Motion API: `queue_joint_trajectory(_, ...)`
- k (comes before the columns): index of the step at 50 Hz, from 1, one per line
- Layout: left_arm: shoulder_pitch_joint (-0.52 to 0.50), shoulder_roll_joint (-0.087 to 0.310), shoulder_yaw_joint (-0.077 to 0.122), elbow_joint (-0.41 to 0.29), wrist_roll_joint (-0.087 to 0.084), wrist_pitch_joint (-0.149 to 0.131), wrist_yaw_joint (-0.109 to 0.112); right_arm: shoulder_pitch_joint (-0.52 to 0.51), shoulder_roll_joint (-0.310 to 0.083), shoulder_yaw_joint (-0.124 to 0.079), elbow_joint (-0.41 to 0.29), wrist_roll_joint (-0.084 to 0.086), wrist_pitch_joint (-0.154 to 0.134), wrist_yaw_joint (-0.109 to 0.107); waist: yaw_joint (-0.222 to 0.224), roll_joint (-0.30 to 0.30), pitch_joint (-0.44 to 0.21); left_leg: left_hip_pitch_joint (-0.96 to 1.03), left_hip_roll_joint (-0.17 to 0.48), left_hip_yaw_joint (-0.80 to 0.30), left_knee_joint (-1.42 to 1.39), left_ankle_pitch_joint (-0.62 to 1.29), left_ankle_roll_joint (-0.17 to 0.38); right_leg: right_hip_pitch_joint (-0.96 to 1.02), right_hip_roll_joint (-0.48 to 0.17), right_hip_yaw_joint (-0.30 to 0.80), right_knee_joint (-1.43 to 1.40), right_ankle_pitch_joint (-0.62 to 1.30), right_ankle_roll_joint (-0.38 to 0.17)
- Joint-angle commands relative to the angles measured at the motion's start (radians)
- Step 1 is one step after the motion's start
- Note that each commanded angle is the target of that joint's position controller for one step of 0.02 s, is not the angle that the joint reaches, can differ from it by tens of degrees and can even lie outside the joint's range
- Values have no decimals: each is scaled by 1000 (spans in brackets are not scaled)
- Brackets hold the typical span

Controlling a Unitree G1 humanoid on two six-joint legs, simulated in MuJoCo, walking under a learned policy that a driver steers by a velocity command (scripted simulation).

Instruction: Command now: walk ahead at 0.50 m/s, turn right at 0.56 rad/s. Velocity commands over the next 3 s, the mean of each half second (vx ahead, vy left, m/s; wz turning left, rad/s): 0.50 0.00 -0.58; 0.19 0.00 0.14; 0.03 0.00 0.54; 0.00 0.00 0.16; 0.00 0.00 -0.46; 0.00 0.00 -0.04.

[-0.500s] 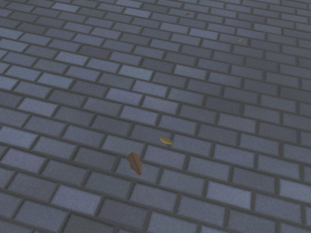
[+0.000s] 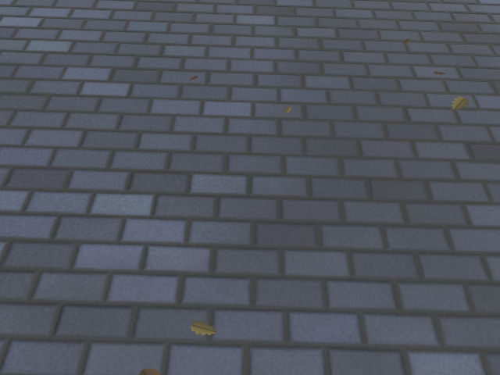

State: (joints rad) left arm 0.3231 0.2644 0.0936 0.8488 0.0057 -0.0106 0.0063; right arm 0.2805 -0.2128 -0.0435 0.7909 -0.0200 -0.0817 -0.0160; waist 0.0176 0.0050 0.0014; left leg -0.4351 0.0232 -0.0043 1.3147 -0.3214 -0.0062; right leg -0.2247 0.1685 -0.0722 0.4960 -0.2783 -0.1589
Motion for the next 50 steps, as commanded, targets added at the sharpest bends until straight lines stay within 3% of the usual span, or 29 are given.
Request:
queue_joint_trajectory(1, -32, 89, 2, -80, -5, -53, 11, -20, -116, -20, -106, -27, 4, 21, -58, 85, 76, -245, 70, -49, -106, 16, -33, 43, -320, 398, -304, 287, -191)
queue_joint_trajectory(3, 7, 124, 9, -74, -2, -71, 0, -76, -92, -6, -141, -26, 28, 27, -48, 38, 79, -218, 72, -1, -260, 49, -50, 1, -271, 333, -305, 445, -166)
queue_joint_trajectory(6, 73, 126, 9, -65, -2, -67, -12, -212, -59, 16, -191, -18, 35, 38, 19, -40, 67, -159, 45, 40, -529, 202, -53, 4, -208, 276, -273, 514, -98)
queue_joint_trajectory(8, 122, 142, 13, -59, -1, -62, -15, -270, -66, 20, -209, -8, 34, 40, 65, -69, 31, -127, 14, 53, -635, 286, -43, 68, -211, 287, -238, 550, -70)
queue_joint_trajectory(10, 134, 155, 15, -66, 5, -56, -9, -305, -86, 17, -229, -2, 27, 36, 79, -77, 13, -105, 0, 38, -696, 305, -25, 130, -239, 325, -196, 573, -52)
queue_joint_trajectory(12, 96, 175, 19, -87, 9, -58, -2, -257, -127, 3, -228, -3, 18, 27, 39, -86, -11, -13, -18, 10, -763, 253, -2, 161, -265, 367, -130, 611, -20)
queue_joint_trajectory(13, 66, 190, 22, -99, 10, -60, -1, -182, -154, -8, -210, -4, 13, 19, -3, -88, -44, 84, -38, 9, -786, 201, 12, 160, -261, 374, -50, 689, -2)
queue_joint_trajectory(14, 31, 195, 22, -110, 7, -64, -6, -50, -180, -21, -174, -9, 3, 9, -77, -55, -109, 246, -40, 16, -842, 209, 33, 128, -221, 341, 106, 705, 22)
queue_joint_trajectory(15, 20, 151, 9, -133, -2, -69, -12, 99, -234, -38, -156, -31, -7, -7, -143, 2, -217, 475, 103, -112, -854, 112, 73, -6, -168, 303, 349, 507, 46)
queue_joint_trajectory(16, 77, 38, -18, -175, -29, -69, -10, 171, -322, -55, -163, -63, -4, -18, -131, 197, -327, 701, 384, -482, -917, -17, 143, -276, -46, 188, 644, -86, 77)
queue_joint_trajectory(17, 126, 98, -13, -187, -8, -59, -10, 114, -324, -62, -163, -45, 11, -10, -73, 307, -367, 676, 442, -788, -1023, -110, 230, -415, -50, 176, 801, -249, 77)
queue_joint_trajectory(18, 92, 125, -8, -166, 13, -42, -6, 32, -215, -40, -183, -34, 19, -5, -54, 146, -224, 556, 408, -657, -1030, -245, 221, -464, -124, 174, 858, -171, 78)
queue_joint_trajectory(19, 29, 116, -12, -171, 23, -36, -17, -10, -143, -20, -178, -21, 18, 0, -53, 54, -117, 431, 347, -497, -1046, -205, 198, -459, -157, 156, 818, -103, 85)
queue_joint_trajectory(20, 10, 98, -14, -177, 24, -29, -27, -21, -126, -13, -165, -20, 15, 1, -36, 59, -71, 354, 300, -376, -1070, -105, 168, -436, -182, 149, 772, -78, 92)
queue_joint_trajectory(21, 6, 92, -15, -182, 33, -17, -38, -10, -127, -12, -146, -15, 8, -1, -24, 97, -33, 293, 272, -288, -1092, -18, 159, -414, -204, 146, 738, -71, 102)
queue_joint_trajectory(24, -18, 72, -21, -203, 40, 11, -59, 20, -146, -23, -112, -2, -19, 14, -8, 97, -9, 239, 271, -154, -1135, 173, 180, -416, -225, 130, 716, -18, 117)
queue_joint_trajectory(26, -60, 52, -29, -219, 41, 11, -58, 45, -146, -21, -84, -5, -31, 19, -4, 75, 10, 220, 265, -88, -1134, 404, 201, -415, -211, 149, 616, 16, 133)
queue_joint_trajectory(29, -84, 5, -56, -215, 33, -1, -61, 12, -149, -16, -62, -4, -26, 29, 12, 112, -5, 162, 193, 57, -1097, 616, 172, -256, -191, 90, 335, 114, 139)
queue_joint_trajectory(33, -147, 19, -60, -218, 30, -20, -49, 75, -189, -29, -15, 18, -1, 40, -20, 129, -31, 246, 171, 17, -1005, 680, 140, -144, -163, 39, 118, 191, 138)
queue_joint_trajectory(35, -79, 31, -56, -189, 41, -41, -33, 75, -185, -30, -6, 25, 10, 36, 11, 82, -51, 249, 138, -2, -888, 607, 100, -7, -153, 40, -48, 285, 123)
queue_joint_trajectory(36, -26, 66, -49, -174, 57, -56, -22, 105, -154, -22, -4, 20, 11, 33, 23, 26, -94, 208, 94, 5, -789, 488, 70, 118, -216, 84, -78, 404, 113)
queue_joint_trajectory(37, 36, 143, -38, -190, 73, -66, -11, 155, -91, -5, -37, 15, 13, 28, 18, -149, -200, 94, 31, 52, -603, 54, 31, 290, -479, 293, -15, 827, 74)
queue_joint_trajectory(38, 35, 197, -17, -200, 37, -50, 3, 239, -60, 4, -33, 41, 38, 13, 14, -311, -308, -12, -64, 48, -370, -330, 26, 363, -623, 441, -19, 976, -74)
queue_joint_trajectory(39, 47, 171, -16, -200, 4, -33, 11, 189, -139, -18, -21, 27, 64, 6, 46, -213, -285, -69, -62, -2, -237, -358, 31, 313, -587, 415, -56, 862, -102)
queue_joint_trajectory(40, 4, 131, -30, -198, 0, -25, 17, 134, -149, -29, -32, 15, 75, 10, 25, -160, -199, -109, -43, -21, -181, -304, 31, 243, -542, 351, -93, 748, -86)
queue_joint_trajectory(42, -95, 62, -52, -205, 4, -19, 30, 101, -134, -35, -29, 3, 92, 14, -32, -142, -76, -89, -1, -27, -205, -187, 9, 91, -473, 232, -167, 632, -39)
queue_joint_trajectory(44, -127, 53, -51, -210, 11, -21, 38, 128, -117, -38, -20, -3, 112, 16, -57, -140, -86, -21, -12, 2, -179, -129, -17, 18, -456, 159, -183, 626, -46)
queue_joint_trajectory(46, -137, 56, -46, -205, 19, -23, 39, 114, -103, -38, -34, 1, 126, 20, -66, -134, -92, -3, -12, 12, -223, -106, -23, -12, -454, 111, -187, 557, -53)
queue_joint_trajectory(50, -131, 76, -34, -194, 28, -8, 34, 15, -90, -27, -88, -1, 149, 42, -33, -176, -71, 60, 4, 42, -435, -73, 2, -56, -458, 69, -195, 269, -43)
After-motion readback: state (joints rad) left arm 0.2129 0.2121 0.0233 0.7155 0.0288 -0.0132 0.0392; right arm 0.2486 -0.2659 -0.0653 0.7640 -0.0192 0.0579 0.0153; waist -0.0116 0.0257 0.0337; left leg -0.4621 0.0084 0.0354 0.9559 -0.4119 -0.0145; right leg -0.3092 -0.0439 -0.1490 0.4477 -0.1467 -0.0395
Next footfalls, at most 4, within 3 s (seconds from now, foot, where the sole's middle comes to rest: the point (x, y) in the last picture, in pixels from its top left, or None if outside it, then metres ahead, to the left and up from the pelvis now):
0.30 left None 0.37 0.14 -0.76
0.72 right None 0.46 -0.14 -0.76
1.12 left None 0.44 0.08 -0.76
1.62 right None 0.44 -0.11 -0.76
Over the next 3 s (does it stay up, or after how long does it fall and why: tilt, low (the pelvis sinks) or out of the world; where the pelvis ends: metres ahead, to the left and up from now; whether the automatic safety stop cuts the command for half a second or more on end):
stays up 0.36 -0.03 0.01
